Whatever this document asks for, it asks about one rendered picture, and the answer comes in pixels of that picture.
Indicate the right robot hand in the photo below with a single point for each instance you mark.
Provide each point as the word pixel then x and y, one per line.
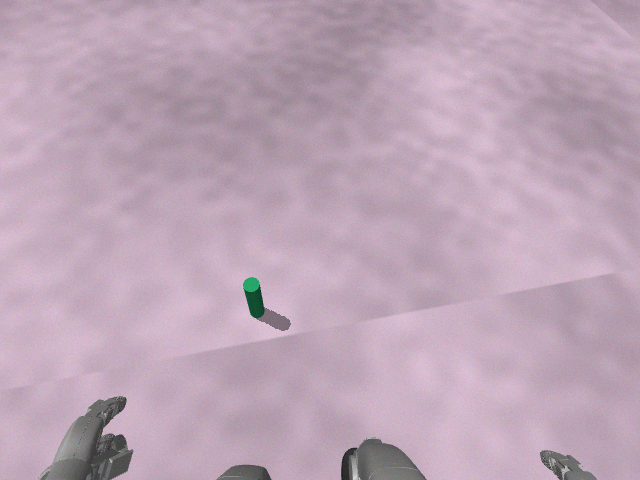
pixel 565 467

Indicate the right robot foot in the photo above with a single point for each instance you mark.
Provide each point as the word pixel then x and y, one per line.
pixel 345 464

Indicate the left robot hand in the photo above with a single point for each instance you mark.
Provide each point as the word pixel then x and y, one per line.
pixel 108 454

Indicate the left robot arm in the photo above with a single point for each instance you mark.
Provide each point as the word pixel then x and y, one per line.
pixel 68 469

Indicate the can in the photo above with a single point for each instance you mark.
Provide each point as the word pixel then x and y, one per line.
pixel 254 297

